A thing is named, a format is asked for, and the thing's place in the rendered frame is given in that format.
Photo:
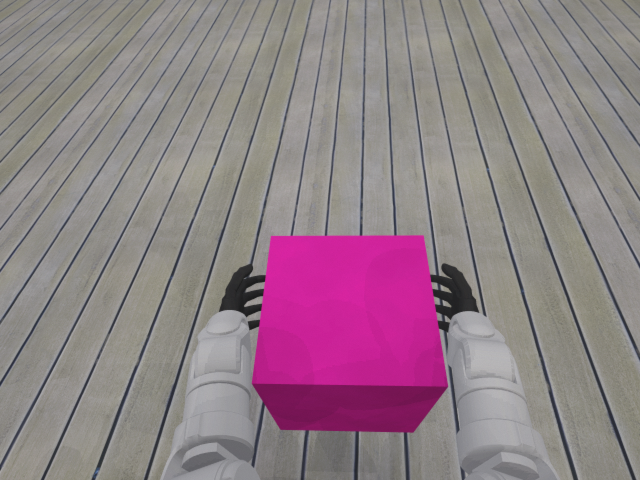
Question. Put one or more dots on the robot left upper arm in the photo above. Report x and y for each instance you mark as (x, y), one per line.
(228, 469)

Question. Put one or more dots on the left robot forearm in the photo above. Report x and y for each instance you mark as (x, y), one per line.
(216, 423)

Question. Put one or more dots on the carton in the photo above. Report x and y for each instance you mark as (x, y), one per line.
(348, 337)

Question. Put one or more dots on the robot right hand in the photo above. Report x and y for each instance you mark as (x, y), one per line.
(460, 299)

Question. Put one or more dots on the right robot forearm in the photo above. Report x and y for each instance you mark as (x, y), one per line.
(495, 426)

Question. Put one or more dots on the robot left hand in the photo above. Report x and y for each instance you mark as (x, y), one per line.
(235, 298)

